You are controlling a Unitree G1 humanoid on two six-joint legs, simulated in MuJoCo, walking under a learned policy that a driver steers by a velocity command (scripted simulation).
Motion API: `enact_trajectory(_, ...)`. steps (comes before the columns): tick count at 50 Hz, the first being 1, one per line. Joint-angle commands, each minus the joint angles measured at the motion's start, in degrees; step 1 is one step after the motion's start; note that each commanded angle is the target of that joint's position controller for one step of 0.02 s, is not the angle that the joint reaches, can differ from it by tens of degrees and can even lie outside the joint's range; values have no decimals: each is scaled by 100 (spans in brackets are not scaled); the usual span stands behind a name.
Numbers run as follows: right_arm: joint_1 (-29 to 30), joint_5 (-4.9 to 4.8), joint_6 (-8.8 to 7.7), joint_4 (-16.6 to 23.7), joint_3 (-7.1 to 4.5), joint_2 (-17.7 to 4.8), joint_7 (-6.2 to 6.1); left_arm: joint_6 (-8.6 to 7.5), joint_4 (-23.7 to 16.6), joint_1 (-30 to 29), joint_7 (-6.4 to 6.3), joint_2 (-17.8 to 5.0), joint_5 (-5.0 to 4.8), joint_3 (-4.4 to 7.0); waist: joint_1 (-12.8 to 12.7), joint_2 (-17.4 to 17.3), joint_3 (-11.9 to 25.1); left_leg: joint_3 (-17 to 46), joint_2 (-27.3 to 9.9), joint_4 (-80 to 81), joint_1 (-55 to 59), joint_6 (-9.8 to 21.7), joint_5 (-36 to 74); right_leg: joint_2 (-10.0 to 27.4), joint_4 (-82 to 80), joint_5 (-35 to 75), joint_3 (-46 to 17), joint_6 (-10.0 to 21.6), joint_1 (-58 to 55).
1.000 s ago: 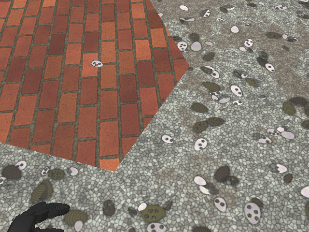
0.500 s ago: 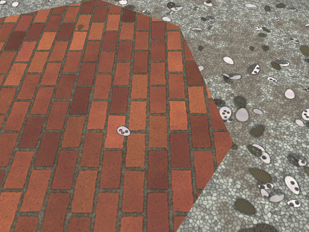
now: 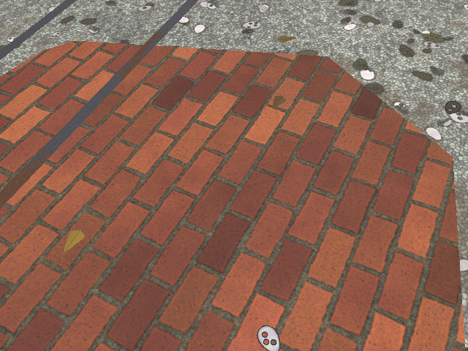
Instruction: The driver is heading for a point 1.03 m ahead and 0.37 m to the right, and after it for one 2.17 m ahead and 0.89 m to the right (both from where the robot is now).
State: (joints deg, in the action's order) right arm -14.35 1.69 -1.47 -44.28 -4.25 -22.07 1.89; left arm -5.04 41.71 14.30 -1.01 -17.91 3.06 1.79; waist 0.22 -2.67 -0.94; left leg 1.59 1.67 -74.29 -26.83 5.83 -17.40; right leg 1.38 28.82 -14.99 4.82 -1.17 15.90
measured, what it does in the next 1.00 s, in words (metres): walks ahead, turning right: left foot, then right foot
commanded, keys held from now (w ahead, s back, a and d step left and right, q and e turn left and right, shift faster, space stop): w+e+shift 0.32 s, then e+shift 0.68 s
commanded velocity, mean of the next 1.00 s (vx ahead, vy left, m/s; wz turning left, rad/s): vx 0.54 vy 0.00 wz -0.61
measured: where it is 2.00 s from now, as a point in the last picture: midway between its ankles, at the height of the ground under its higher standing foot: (301, 243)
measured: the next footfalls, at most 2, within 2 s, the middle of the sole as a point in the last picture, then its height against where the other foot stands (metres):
left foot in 0.26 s outside the picture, level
right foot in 0.62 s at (290, 261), level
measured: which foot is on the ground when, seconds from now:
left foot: up 0.00-0.24, down 0.26-0.62, up 0.64-1.00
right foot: down 0.00-0.26, up 0.28-0.60, down 0.62-1.00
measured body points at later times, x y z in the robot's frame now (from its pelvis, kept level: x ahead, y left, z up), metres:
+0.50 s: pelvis +0.45 -0.01 +0.00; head +0.49 -0.01 +0.45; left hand +0.64 +0.24 -0.11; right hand +0.43 -0.30 -0.12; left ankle +0.38 +0.10 -0.73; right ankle +0.54 -0.14 -0.66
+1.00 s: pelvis +0.70 -0.05 +0.00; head +0.72 -0.09 +0.45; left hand +1.02 +0.09 -0.06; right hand +0.72 -0.39 -0.08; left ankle +0.91 +0.03 -0.69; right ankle +0.71 -0.12 -0.73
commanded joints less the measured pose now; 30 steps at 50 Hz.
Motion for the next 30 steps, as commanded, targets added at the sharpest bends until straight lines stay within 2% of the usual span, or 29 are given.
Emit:
enact_trajectory(1,450,110,26,755,232,433,157,-216,298,967,115,-82,-122,15,-88,788,34,576,-500,209,-1678,-38,-24,1412,-1655,733,-1813,832,-1224)
enact_trajectory(2,638,130,17,885,275,441,181,-258,360,949,139,-161,-155,31,-10,793,-104,619,-435,549,-1775,-62,113,1368,-1843,882,-1636,884,-1086)
enact_trajectory(4,1194,155,-40,1189,331,270,231,-272,425,793,140,-407,-186,82,136,770,-424,457,-407,1716,-1716,-137,664,1161,-2202,1146,-1120,952,-752)
enact_trajectory(5,1399,144,-72,1248,375,203,288,-256,436,678,155,-473,-222,101,200,669,-520,68,-443,2563,-1210,-162,1129,946,-2448,1205,-829,922,-426)
enact_trajectory(6,1606,120,-108,1274,430,232,350,-241,487,755,172,-532,-263,112,147,561,-592,-385,-371,3171,-465,-150,1501,832,-2789,1566,-696,934,-30)
enact_trajectory(7,1793,97,-143,1265,466,290,371,-233,575,985,197,-628,-303,127,22,495,-623,-615,-237,3356,150,-146,1719,860,-2966,2178,-701,997,136)
enact_trajectory(8,1739,66,-161,1250,466,242,346,-229,612,1014,215,-900,-278,185,115,610,-587,-553,-203,3521,509,-128,1716,1015,-2887,2803,-751,1033,-18)
enact_trajectory(9,1623,75,-170,1177,414,80,278,-229,664,1048,225,-1068,-271,223,209,573,-434,-556,-94,3633,743,-91,1519,1044,-2497,4079,-651,1008,-434)
enact_trajectory(10,1308,116,-188,1078,345,-79,183,-218,742,1169,211,-1223,-276,249,378,597,-51,-592,95,3714,1208,-33,1111,1047,-1749,5370,-558,955,-842)
enact_trajectory(11,341,154,-219,781,253,-230,79,-164,791,1152,171,-1351,-267,276,872,680,474,-509,230,3914,2267,8,859,975,-442,5779,-512,867,-810)
enact_trajectory(12,-643,221,-234,477,119,-493,-40,-139,776,1108,150,-1308,-290,256,1377,682,973,-194,-108,4053,3638,24,768,726,1120,4824,-480,775,-30)
enact_trajectory(13,-1381,346,-263,337,-35,-1024,-179,-128,635,1286,162,-605,-218,111,1321,-258,1720,1393,-1604,4246,4763,33,-1095,204,3305,1166,-457,768,1033)
enact_trajectory(14,-1344,355,-251,465,-103,-1304,-220,-93,380,1835,146,-44,-462,16,796,-1257,2667,4167,-2985,5331,5317,365,-2182,-275,5140,-1168,-877,739,2176)
enact_trajectory(15,-900,199,-204,458,-90,-920,-227,-27,334,1216,116,-555,-400,124,812,-530,1912,4009,-2689,5813,4596,429,-2358,-6,5365,-551,-946,775,2789)
enact_trajectory(16,-452,142,-259,415,31,-419,-223,10,304,806,147,-528,-349,129,613,-225,860,2930,-2377,5789,3745,416,-1600,257,5036,-98,-892,756,2961)
enact_trajectory(17,-212,146,-318,340,88,-134,-202,63,372,736,172,-365,-336,109,371,-68,267,2135,-2159,5878,3003,378,71,392,4771,12,-835,661,2745)
enact_trajectory(19,-125,60,-428,216,174,192,-197,299,539,1019,185,-156,-231,137,-68,-116,-71,788,-1943,5771,2178,246,3098,465,4501,-275,-758,439,2162)
enact_trajectory(20,-63,-27,-476,127,209,335,-183,407,535,960,205,-72,-215,163,-199,23,-130,277,-1718,5842,2002,97,3853,459,4294,-322,-707,415,2022)
enact_trajectory(21,-60,-78,-541,95,194,244,-163,452,372,890,221,56,-203,163,-318,-322,-167,-3,-1902,5797,1986,158,4804,405,4138,-213,-621,368,2125)
enact_trajectory(22,-5,-135,-564,54,180,257,-165,469,203,556,254,122,-176,138,-332,-445,-273,-286,-1875,5891,1990,148,5076,450,3849,43,-528,359,2327)
enact_trajectory(23,1021,-253,-543,363,149,365,-260,366,28,408,193,105,-707,177,-430,-906,-458,-669,-1559,6079,1829,25,4319,545,3311,309,-684,222,2468)
enact_trajectory(24,1373,-240,-504,477,141,277,-351,289,-64,118,202,45,-728,149,-462,-680,-495,-1008,-1309,6191,1466,-65,3852,445,2443,782,-429,198,2088)
enact_trajectory(25,1350,-255,-472,482,92,109,-445,212,-104,21,266,4,-562,150,-413,-352,-388,-1362,-1079,6035,1247,-139,3767,246,1470,1625,-119,174,1425)
enact_trajectory(26,1007,-256,-450,414,30,-114,-541,170,-88,78,345,-19,-411,192,-343,-202,-50,-1474,-996,5687,1386,-183,4348,-106,986,2271,181,164,810)
enact_trajectory(27,782,-291,-436,357,-35,-373,-588,190,-100,307,415,-62,-377,246,-431,-288,301,-1460,-1060,5339,1576,-236,4960,-346,859,2443,303,203,250)
enact_trajectory(28,791,-359,-405,387,-87,-538,-589,256,-77,685,463,-210,-392,319,-621,-390,587,-1424,-1148,4864,1720,-272,5459,-499,901,2335,332,300,-263)
enact_trajectory(29,942,-431,-364,468,-122,-619,-560,343,-25,1167,473,-500,-409,442,-915,-445,820,-1360,-1216,4167,1686,-317,5748,-601,967,2121,304,467,-857)
enact_trajectory(30,1111,-463,-345,535,-107,-551,-491,432,104,1888,426,-908,-396,630,-1329,-251,1104,-1264,-1185,3001,1392,-429,5327,-629,917,2234,119,711,-1783)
